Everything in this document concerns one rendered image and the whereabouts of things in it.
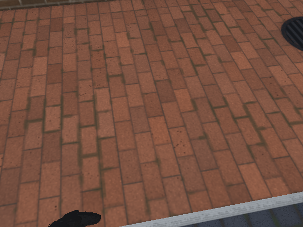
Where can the robot left hand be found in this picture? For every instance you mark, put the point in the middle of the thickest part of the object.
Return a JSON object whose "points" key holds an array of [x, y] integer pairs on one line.
{"points": [[77, 219]]}

